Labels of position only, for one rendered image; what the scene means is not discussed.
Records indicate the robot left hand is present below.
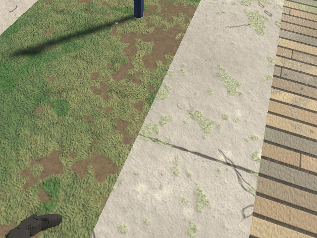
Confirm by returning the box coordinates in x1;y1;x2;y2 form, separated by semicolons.
5;214;62;238

